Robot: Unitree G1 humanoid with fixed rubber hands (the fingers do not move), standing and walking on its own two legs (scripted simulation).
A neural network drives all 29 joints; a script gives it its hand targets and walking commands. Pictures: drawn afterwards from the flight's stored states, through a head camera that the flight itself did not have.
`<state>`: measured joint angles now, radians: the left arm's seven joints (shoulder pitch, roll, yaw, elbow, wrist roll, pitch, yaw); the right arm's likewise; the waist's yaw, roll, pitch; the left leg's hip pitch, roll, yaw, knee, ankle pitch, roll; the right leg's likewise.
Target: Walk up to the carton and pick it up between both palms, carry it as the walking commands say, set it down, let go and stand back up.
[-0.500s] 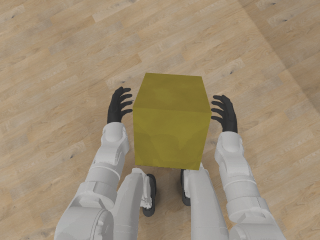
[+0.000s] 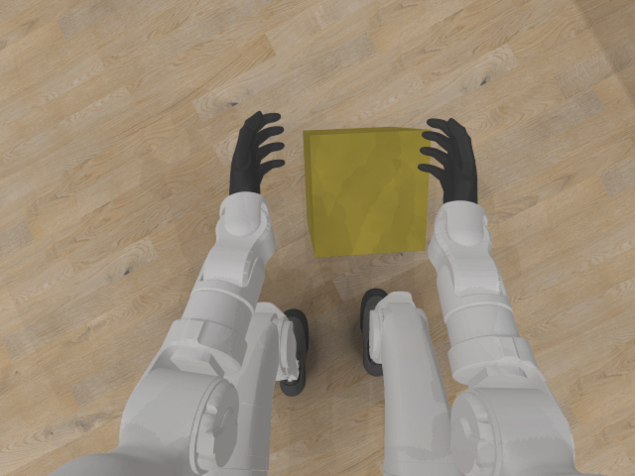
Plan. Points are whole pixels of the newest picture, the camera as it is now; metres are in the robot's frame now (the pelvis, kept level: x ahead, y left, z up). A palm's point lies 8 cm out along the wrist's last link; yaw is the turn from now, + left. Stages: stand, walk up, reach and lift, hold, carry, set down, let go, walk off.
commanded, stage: set down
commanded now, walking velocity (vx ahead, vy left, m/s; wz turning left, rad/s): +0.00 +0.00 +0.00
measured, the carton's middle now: (357, 184) +0.48 -0.07 -0.45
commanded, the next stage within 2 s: none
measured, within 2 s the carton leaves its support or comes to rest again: neither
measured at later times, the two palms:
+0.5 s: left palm (264, 171) +0.46 +0.07 -0.20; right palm (442, 174) +0.45 -0.18 -0.22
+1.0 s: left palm (279, 165) +0.49 +0.06 -0.27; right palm (431, 163) +0.48 -0.18 -0.30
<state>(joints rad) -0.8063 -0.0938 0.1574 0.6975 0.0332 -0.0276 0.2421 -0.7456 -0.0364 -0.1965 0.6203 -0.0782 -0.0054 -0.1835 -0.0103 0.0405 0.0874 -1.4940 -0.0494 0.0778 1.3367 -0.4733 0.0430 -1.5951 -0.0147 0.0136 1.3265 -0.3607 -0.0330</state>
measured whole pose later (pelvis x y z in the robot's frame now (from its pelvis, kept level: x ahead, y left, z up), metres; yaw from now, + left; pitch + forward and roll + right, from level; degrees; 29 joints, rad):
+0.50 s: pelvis -0.01 +0.00 -0.07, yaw +1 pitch +41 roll +5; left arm -0.98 -0.06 0.16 0.71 0.03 0.05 0.25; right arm -0.94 -0.11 -0.23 0.70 -0.08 0.01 -0.18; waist -0.01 0.04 0.08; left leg -1.78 -0.05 0.08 1.60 -0.54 0.04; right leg -1.88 -0.01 0.01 1.58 -0.42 -0.03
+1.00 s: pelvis -0.02 +0.00 -0.14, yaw +3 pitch +40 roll +5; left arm -1.17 -0.04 0.16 0.78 0.03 0.09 0.26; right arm -1.13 -0.19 -0.26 0.82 -0.08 0.03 -0.17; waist -0.01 0.04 0.17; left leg -1.97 -0.07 0.08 1.87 -0.61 0.03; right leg -2.07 -0.01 0.01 1.84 -0.48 -0.04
